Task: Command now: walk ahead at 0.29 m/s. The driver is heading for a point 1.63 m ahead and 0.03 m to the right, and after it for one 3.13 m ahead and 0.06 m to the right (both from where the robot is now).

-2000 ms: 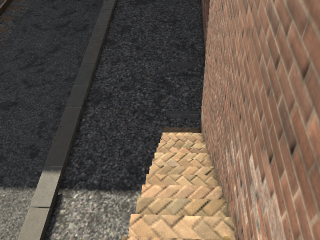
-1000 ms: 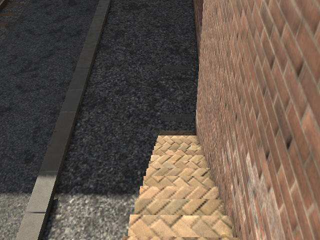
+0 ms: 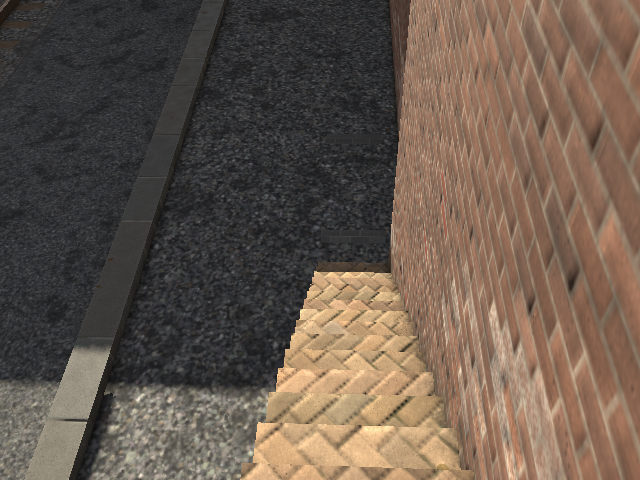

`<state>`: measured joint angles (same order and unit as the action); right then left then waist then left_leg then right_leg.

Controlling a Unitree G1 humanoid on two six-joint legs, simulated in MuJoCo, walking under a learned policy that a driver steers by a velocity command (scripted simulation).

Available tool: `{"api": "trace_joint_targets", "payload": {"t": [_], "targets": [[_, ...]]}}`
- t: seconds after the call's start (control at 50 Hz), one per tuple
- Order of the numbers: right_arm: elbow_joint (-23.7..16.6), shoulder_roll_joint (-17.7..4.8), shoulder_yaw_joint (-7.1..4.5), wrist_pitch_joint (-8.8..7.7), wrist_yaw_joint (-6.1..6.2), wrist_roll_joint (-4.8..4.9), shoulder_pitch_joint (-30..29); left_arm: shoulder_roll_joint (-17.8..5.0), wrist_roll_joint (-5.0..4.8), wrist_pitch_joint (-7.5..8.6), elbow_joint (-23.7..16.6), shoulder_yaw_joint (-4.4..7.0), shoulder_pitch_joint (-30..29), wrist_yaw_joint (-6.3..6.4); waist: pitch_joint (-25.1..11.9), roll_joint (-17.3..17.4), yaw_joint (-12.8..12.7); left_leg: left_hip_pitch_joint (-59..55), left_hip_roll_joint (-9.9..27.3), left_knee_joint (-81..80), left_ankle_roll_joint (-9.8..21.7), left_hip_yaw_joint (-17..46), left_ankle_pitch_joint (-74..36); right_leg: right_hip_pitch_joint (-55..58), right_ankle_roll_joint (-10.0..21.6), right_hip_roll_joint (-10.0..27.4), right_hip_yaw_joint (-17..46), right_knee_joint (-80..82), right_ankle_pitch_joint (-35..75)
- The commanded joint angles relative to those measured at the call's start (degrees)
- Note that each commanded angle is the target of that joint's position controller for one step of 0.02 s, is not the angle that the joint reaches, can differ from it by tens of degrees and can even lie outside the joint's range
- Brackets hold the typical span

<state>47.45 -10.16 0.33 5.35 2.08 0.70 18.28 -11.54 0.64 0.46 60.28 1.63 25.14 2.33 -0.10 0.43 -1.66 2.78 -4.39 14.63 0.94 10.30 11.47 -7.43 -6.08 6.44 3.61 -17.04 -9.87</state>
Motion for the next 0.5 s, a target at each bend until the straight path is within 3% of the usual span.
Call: {"api": "trace_joint_targets", "payload": {"t": [0.02, 0.08, 0.1, 0.16, 0.5], "targets": [[-4.1, -4.5, -0.96, -0.82, 0.4, 0.19, -1.1, -5.9, -0.23, 0.75, -1.3, 1.05, 4.9, 0.35, 5.8, 0.8, -0.1, 4.2, 3.1, -3.2, 1.9, 2.8, -1.7, -3.2, 0.9, -2.1, -2.3, 2.3, -6.3], [-4.1, -3.9, -0.76, -1.48, 0.72, 0.4, -0.5, -6.3, -1.3, 1.35, -1.1, 1.03, 5.4, 0.7, 4.9, 0.5, 0.3, 1.2, 2.9, 0.3, 1.4, 1.3, -12.9, -3.1, 1.6, -1.0, -0.9, 2.3, -1.4], [-4.1, -3.8, -0.75, -1.8, 0.76, 0.09, 0.1, -7.1, -1.56, 1.38, -1.4, 1.17, 4.8, 0.9, 2.6, -0.4, 0.7, -1.4, 3.5, 1.4, 0.9, 1.2, -18.0, -2.2, 1.6, -0.7, -0.7, 1.6, 1.9], [-4.5, -4.6, -1.0, -2.08, 1.06, 0.69, -1.0, -7.5, -1.99, 1.88, -2.5, 0.91, 1.6, 1.3, 2.0, -1.0, 0.8, -4.0, 4.4, 2.5, 0.2, 1.9, -23.4, -2.2, 2.0, -0.4, -0.8, 1.0, 8.1], [-8.4, -4.9, -0.46, -2.02, 0.27, -0.26, -7.1, -8.2, -1.41, 1.35, -7.0, -0.02, -5.8, 0.91, 0.8, 0.1, -0.1, -4.9, 4.5, 5.3, -0.2, 2.5, -28.9, -0.2, 2.4, -1.0, -1.8, -2.9, 12.3]]}}
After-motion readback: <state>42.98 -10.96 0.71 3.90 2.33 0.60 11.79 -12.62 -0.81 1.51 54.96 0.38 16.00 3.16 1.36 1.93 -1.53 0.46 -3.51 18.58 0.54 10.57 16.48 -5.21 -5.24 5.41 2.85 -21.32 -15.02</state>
